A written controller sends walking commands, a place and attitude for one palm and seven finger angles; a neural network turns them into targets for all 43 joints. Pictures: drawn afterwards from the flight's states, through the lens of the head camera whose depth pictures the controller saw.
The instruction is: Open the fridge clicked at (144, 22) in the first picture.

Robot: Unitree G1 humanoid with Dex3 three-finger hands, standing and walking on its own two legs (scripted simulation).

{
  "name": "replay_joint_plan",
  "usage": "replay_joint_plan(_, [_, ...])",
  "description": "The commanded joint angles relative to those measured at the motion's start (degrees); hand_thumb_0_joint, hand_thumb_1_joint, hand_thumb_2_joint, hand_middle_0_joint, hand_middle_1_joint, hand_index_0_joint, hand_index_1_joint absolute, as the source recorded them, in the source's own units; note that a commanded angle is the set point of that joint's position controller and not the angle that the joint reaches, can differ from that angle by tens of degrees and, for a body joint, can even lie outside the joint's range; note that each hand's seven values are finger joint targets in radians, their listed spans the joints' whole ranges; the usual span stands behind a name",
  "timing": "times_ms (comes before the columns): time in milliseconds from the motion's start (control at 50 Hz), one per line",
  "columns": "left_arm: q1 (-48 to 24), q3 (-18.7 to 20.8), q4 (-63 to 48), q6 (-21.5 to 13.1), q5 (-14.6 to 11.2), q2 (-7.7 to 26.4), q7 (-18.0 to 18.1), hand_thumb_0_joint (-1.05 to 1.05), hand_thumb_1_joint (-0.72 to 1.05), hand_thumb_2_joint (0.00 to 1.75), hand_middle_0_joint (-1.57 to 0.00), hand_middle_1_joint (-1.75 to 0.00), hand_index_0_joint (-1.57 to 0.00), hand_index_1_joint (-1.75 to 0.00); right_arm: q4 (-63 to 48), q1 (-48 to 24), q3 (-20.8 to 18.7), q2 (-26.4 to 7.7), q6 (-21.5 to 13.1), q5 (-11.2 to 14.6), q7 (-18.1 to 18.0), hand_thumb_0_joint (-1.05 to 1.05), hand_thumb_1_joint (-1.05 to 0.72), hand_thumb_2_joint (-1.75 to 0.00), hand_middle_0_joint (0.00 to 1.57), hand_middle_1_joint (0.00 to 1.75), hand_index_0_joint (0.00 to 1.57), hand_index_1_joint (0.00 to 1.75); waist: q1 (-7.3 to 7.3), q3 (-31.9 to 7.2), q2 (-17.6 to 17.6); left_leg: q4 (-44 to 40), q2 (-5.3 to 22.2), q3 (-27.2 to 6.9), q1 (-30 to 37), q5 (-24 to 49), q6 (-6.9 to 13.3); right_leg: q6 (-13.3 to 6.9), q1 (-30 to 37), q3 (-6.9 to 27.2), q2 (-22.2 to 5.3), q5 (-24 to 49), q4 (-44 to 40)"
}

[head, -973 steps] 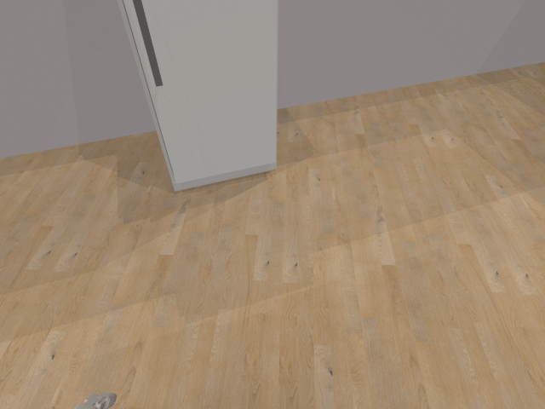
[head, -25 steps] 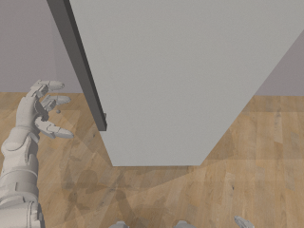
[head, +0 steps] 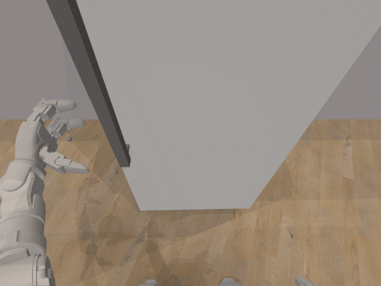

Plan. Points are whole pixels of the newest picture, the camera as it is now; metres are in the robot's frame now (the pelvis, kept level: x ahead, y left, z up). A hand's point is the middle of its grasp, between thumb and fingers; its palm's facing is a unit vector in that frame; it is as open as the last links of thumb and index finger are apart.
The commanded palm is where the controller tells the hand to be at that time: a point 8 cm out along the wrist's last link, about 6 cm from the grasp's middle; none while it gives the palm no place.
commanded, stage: move the hooked fingers beside the handle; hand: left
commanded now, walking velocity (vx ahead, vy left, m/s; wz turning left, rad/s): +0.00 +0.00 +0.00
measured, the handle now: (102, 90) +0.46 +0.18 +0.15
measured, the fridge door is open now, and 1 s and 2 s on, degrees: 0 0 0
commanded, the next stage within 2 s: feel for the door with the fingertips in 0.30 s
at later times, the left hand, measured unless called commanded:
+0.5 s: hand (67, 144) +0.38 +0.26 +0.08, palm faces +0.03 -1.00 -0.01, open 14.0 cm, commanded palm +0.36 +0.30 +0.08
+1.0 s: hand (83, 138) +0.39 +0.23 +0.08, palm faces +0.05 -1.00 -0.02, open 14.0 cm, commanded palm +0.37 +0.27 +0.08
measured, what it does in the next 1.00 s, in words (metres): stands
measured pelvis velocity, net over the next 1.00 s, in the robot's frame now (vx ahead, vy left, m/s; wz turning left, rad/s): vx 0.00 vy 0.00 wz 0.00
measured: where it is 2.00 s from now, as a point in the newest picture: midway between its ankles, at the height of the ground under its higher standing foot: outside the picture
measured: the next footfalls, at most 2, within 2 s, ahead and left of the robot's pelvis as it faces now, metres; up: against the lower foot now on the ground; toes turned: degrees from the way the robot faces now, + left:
none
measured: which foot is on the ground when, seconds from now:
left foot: down 0.00-1.00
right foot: down 0.00-1.00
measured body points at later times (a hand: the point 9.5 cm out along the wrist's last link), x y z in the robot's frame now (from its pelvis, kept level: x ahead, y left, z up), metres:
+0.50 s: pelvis -0.01 +0.00 +0.00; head +0.06 +0.01 +0.44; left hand +0.37 +0.31 +0.08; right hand +0.10 -0.26 -0.10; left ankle -0.01 +0.11 -0.70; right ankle +0.02 -0.12 -0.70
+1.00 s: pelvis +0.00 +0.00 +0.00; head +0.06 +0.01 +0.45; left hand +0.38 +0.28 +0.08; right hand +0.09 -0.25 -0.11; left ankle -0.01 +0.11 -0.70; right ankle +0.02 -0.12 -0.70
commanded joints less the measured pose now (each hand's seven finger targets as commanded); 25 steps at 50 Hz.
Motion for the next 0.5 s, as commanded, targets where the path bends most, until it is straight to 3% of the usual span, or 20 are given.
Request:
replay_joint_plan(0, [-17.54, 2.62, -9.15, -2.05, -1.09, 15.18, -0.26, 0.0, -0.5, 0.3, -0.3, -1.2, -0.3, -1.2, -6.25, 1.22, -3.26, -9.27, -2.4, 0.35, -0.86, 0.0, -0.9, -0.9, 0.2, 0.3, 0.2, 0.3, -0.43, -14.86, 1.65, -7.33, -2.74, -2.65, 5.87, 14.83, 0.79, -0.71, 11.09, 2.8, 2.2, 14.46, -4.62])
replay_joint_plan(20, [-17.75, 3.15, -9.2, -2.22, -1.2, 15.77, -0.43, 0.0, -0.5, 0.3, -0.3, -1.2, -0.3, -1.2, -6.33, 1.44, -3.35, -9.51, -2.41, 0.25, -0.93, 0.0, -0.9, -0.9, 0.2, 0.3, 0.2, 0.3, -0.29, -15.04, 1.35, -7.05, -2.73, -2.73, 6.1, 15.83, 0.86, -0.96, 11.28, 2.76, 2.28, 15.15, -4.28])
replay_joint_plan(40, [-18.87, 3.46, -10.2, -2.54, -0.8, 16.82, -0.49, 0.0, -0.5, 0.3, -0.3, -1.2, -0.3, -1.2, -6.28, 1.39, -3.27, -9.44, -2.36, 0.27, -0.95, 0.0, -0.9, -0.9, 0.2, 0.3, 0.2, 0.3, -0.15, -16.06, 3.26, -7.15, -2.75, -2.7, 6.78, 15.92, 0.76, -0.97, 11.19, 3.02, 2.26, 15.04, -4.27])
replay_joint_plan(160, [-19.54, 3.66, -16.76, -5.27, -1.63, 16.57, -0.18, 0.0, -0.5, 0.3, -0.3, -1.2, -0.3, -1.2, -6.4, 1.19, -3.48, -8.78, -2.98, 0.01, -1.0, 0.0, -0.9, -0.9, 0.2, 0.3, 0.2, 0.3, 0.31, -21.95, 6.4, -6.25, -2.63, -3.02, 11.99, 21.28, 0.46, -1.08, 12.8, 3.1, 2.52, 18.67, -3.41])
replay_joint_plan(200, [-19.04, 1.85, -14.66, -4.67, -1.61, 14.42, -0.2, 0.0, -0.5, 0.3, -0.3, -1.2, -0.3, -1.2, -6.13, 0.79, -3.28, -8.65, -3.06, 0.23, -1.12, 0.0, -0.9, -0.9, 0.2, 0.3, 0.2, 0.3, -0.24, -18.85, 5.17, -6.75, -2.54, -3.09, 10.94, 19.51, 0.42, -0.99, 11.29, 2.62, 2.51, 17.0, -3.9])
replay_joint_plan(280, [-18.18, 3.88, -6.58, -1.86, -1.0, 16.64, -0.31, 0.0, -0.5, 0.3, -0.3, -1.2, -0.3, -1.2, -5.65, 0.93, -3.1, -9.59, -2.59, 0.28, -1.36, 0.0, -0.9, -0.9, 0.2, 0.3, 0.2, 0.3, -0.54, -13.39, 0.12, -7.47, -2.71, -3.06, 5.34, 13.58, 0.66, -0.71, 10.22, 2.67, 2.06, 12.98, -4.67])
replay_joint_plan(300, [-19.1, 2.87, -6.06, -1.58, -0.65, 16.21, -0.47, 0.0, -0.5, 0.3, -0.3, -1.2, -0.3, -1.2, -5.8, 0.6, -2.92, -9.56, -2.59, 0.32, -1.29, 0.0, -0.9, -0.9, 0.2, 0.3, 0.2, 0.3, -0.62, -12.46, 1.61, -7.52, -2.82, -2.87, 4.77, 12.36, 0.65, -0.7, 9.52, 2.86, 1.87, 11.83, -4.85])
replay_joint_plan(360, [-19.54, 4.47, -8.45, -2.77, -0.23, 18.58, -0.85, 0.0, -0.5, 0.3, -0.3, -1.2, -0.3, -1.2, -6.5, 0.98, -3.07, -9.48, -2.51, 0.08, -1.08, 0.0, -0.9, -0.9, 0.2, 0.3, 0.2, 0.3, 0.48, -16.94, 3.86, -6.84, -2.9, -2.93, 6.71, 15.42, 0.56, -1.17, 11.09, 3.09, 2.03, 13.96, -3.73])
replay_joint_plan(400, [-21.31, 1.81, -13.59, -4.56, -0.7, 15.47, -0.92, 0.0, -0.5, 0.3, -0.3, -1.2, -0.3, -1.2, -7.15, 0.63, -3.14, -8.86, -2.97, -0.01, -0.86, 0.0, -0.9, -0.9, 0.2, 0.3, 0.2, 0.3, 0.34, -20.66, 5.87, -6.46, -2.85, -3.14, 10.06, 18.11, 0.43, -1.26, 11.35, 2.97, 2.28, 15.6, -3.25])
replay_joint_plan(420, [-22.23, -0.32, -15.0, -5.12, -1.25, 13.1, -1.09, 0.0, -0.5, 0.3, -0.3, -1.2, -0.3, -1.2, -7.29, 0.64, -3.13, -8.68, -3.18, -0.01, -0.76, 0.0, -0.9, -0.9, 0.2, 0.3, 0.2, 0.3, -0.44, -20.67, 6.37, -6.08, -2.59, -3.49, 11.41, 19.41, 0.39, -1.42, 10.24, 2.63, 2.57, 15.99, -2.95])
replay_joint_plan(480, [-23.37, -1.03, -13.82, -5.33, -2.04, 11.61, -0.51, 0.0, -0.5, 0.3, -0.3, -1.2, -0.3, -1.2, -5.99, 0.83, -3.32, -8.98, -3.35, 0.13, -0.93, 0.0, -0.9, -0.9, 0.2, 0.3, 0.2, 0.3, -1.15, -19.36, 4.1, -6.32, -2.37, -4.17, 11.19, 17.08, 0.18, -1.15, 8.42, 2.12, 2.7, 13.64, -3.39])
